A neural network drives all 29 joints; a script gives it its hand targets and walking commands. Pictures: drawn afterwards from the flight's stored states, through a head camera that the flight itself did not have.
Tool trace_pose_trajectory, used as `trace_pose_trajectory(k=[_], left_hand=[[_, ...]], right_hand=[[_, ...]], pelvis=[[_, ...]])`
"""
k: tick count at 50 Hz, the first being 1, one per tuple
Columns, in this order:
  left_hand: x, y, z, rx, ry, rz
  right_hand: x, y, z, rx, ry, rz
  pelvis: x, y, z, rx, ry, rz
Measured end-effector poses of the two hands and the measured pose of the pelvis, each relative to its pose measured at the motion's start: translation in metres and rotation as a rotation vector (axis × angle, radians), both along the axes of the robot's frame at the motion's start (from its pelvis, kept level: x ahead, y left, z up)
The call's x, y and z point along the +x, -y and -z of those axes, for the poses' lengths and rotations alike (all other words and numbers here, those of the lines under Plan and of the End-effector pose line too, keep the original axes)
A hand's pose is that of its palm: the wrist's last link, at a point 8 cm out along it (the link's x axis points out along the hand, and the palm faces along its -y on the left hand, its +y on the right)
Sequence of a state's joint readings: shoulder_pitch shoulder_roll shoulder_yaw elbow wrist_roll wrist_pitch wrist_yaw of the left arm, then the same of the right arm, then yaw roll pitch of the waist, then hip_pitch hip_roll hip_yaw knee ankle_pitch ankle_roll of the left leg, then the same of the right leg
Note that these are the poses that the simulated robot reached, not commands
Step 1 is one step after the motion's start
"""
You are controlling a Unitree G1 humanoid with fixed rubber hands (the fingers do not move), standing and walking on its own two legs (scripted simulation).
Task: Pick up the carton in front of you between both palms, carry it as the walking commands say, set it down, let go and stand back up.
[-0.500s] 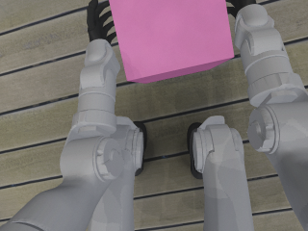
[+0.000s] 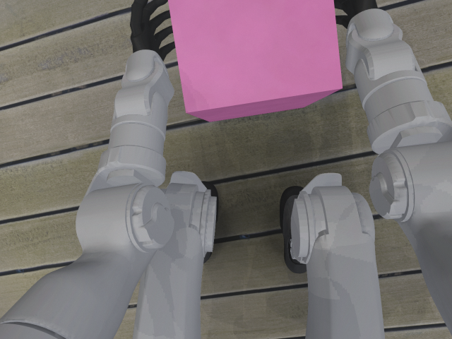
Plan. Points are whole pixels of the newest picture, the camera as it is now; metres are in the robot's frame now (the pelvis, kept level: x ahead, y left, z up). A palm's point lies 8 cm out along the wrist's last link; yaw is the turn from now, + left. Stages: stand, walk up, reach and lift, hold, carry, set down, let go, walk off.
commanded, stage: set down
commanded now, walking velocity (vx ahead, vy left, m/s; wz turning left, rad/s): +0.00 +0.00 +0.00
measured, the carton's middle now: (250, 52) +0.52 -0.02 -0.23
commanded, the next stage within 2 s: let go in 2.00 s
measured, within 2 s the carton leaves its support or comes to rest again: rests again in 0.18 s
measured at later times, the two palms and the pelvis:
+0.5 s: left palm (141, 54) +0.51 +0.15 -0.15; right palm (348, 19) +0.53 -0.16 -0.17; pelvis +0.00 +0.01 -0.01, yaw +0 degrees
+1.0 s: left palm (130, 71) +0.49 +0.18 -0.18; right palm (384, 23) +0.53 -0.21 -0.18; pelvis +0.00 +0.01 -0.01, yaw +0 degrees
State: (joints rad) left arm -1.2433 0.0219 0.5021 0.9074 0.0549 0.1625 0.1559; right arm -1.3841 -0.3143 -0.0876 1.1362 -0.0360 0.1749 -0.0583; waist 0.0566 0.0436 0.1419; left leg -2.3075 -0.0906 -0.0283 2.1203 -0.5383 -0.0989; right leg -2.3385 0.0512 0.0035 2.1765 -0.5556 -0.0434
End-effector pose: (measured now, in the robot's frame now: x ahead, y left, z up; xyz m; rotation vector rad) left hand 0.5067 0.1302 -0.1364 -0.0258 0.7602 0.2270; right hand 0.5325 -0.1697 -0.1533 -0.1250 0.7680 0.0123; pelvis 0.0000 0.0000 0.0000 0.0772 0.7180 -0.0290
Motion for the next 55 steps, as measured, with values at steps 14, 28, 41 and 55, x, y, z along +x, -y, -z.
trace_pose_trajectory(k=[14, 28, 41, 55], left_hand=[[0.005, -0.018, 0.016, 0.020, -0.024, 0.028], [0.005, -0.021, 0.018, 0.011, -0.025, 0.049], [-0.015, -0.043, 0.039, 0.057, -0.049, 0.027], [-0.008, -0.045, 0.011, 0.038, 0.067, 0.013]], right_hand=[[0.001, -0.012, 0.009, 0.057, -0.013, -0.024], [0.001, -0.011, 0.012, 0.096, -0.001, -0.040], [-0.018, 0.018, 0.046, 0.028, -0.022, 0.032], [0.009, 0.039, -0.006, 0.007, 0.121, 0.045]], pelvis=[[0.001, -0.009, 0.003, -0.017, 0.020, -0.015], [-0.002, -0.011, 0.007, -0.014, 0.064, -0.021], [-0.006, -0.007, 0.008, -0.002, 0.119, -0.009], [0.000, -0.009, -0.001, -0.006, 0.077, 0.000]])
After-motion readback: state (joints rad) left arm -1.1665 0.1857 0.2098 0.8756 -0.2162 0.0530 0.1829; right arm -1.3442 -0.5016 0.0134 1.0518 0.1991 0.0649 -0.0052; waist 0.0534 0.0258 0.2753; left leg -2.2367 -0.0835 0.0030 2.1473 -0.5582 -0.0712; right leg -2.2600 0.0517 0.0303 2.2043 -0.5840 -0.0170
